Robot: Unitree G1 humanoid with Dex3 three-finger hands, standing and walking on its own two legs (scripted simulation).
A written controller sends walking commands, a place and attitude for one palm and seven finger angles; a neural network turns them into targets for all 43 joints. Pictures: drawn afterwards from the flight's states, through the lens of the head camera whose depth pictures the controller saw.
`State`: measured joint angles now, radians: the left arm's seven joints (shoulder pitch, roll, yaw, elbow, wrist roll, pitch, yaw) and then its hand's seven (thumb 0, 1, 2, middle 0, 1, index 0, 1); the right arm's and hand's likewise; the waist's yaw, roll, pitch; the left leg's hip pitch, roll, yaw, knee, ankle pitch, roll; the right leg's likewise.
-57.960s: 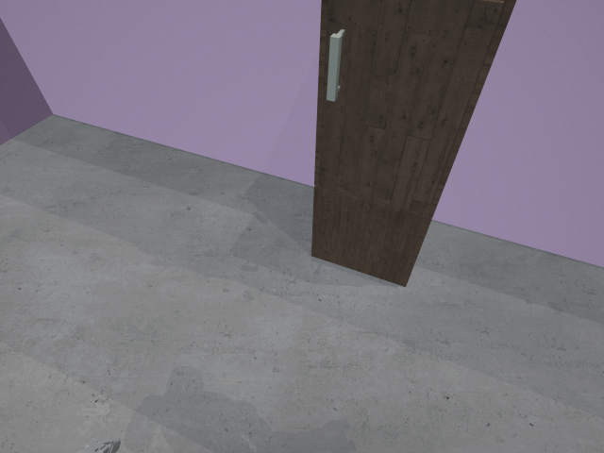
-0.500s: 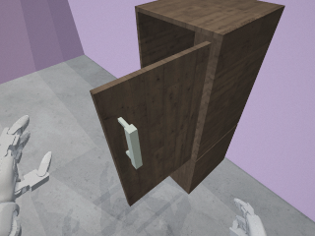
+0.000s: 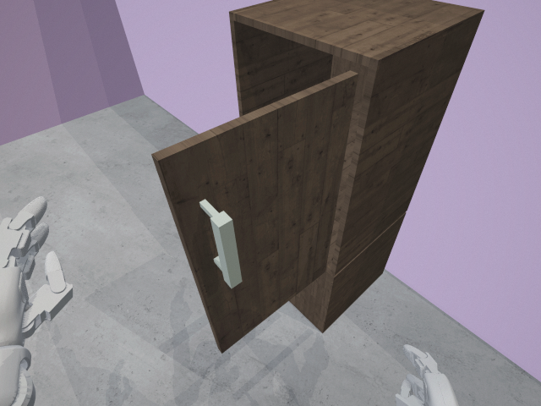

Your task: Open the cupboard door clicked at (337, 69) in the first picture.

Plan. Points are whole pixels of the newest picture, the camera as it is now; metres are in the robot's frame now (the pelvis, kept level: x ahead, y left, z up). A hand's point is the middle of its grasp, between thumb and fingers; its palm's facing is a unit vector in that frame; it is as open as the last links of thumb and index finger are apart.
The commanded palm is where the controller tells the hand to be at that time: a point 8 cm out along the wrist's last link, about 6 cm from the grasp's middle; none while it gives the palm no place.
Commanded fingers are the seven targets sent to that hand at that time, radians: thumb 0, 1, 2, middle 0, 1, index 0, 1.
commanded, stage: step back with the hand held close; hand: left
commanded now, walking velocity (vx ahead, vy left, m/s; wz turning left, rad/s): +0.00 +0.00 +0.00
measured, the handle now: (220, 245) +0.33 +0.13 +0.08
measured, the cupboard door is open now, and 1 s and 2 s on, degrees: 87 87 87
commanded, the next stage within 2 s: stop stepping back and stand still in 1.08 s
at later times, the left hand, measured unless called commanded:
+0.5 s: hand (37, 316) +0.15 +0.28 +0.15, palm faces +0.36 -0.78 -0.52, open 7.4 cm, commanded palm +0.09 +0.32 +0.17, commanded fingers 0.00 0.90 0.90 -0.20 -0.30 -0.20 -0.30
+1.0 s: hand out of the picture +0.07 +0.30 +0.17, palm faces +0.47 -0.75 -0.46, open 7.4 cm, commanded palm +0.00 +0.33 +0.17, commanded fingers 0.00 0.90 0.90 -0.20 -0.30 -0.20 -0.30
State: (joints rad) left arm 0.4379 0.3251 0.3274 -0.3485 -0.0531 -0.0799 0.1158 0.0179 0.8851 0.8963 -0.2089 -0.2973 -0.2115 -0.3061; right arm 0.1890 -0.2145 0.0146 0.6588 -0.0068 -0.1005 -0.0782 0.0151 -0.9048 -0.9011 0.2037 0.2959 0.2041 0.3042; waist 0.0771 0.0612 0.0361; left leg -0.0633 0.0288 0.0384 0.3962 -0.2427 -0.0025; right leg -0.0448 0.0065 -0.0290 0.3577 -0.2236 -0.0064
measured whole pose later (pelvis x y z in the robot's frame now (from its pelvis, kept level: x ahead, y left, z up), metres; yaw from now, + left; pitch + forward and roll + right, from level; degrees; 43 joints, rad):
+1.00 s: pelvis -0.15 +0.03 -0.02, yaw +0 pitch -1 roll -4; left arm 0.51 0.44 0.48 -0.54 -0.02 -0.24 0.18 0.02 0.88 0.90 -0.21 -0.30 -0.22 -0.31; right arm 0.22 -0.17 -0.01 0.63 -0.01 -0.13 -0.07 0.02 -0.90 -0.90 0.20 0.30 0.20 0.30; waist 0.00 0.02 0.06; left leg -0.46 0.04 0.02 0.55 -0.08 0.05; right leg -0.41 0.07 0.00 0.99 -0.47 0.01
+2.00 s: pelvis -0.27 +0.02 -0.01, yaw -2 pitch -1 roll -1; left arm 0.55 0.40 0.41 -0.44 -0.02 -0.21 0.16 0.02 0.89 0.90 -0.21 -0.30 -0.21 -0.31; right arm 0.25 -0.19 0.02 0.65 0.00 -0.13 -0.06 0.01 -0.90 -0.90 0.20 0.30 0.20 0.30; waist -0.01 0.02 0.00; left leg -0.29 0.05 0.02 0.59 -0.28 0.00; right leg -0.25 0.03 -0.07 0.54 -0.28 -0.05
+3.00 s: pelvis -0.28 +0.04 +0.00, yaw -1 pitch -2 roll +0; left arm 0.19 0.16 0.02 1.13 0.01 0.00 0.03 0.01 0.91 0.90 -0.20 -0.30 -0.20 -0.30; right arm 0.26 -0.16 -0.01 1.13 -0.02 0.01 -0.02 0.01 -0.91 -0.90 0.20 0.30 0.20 0.30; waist -0.01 0.02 0.04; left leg -0.19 0.00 0.04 0.41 -0.18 0.01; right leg -0.19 -0.02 -0.07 0.42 -0.19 -0.02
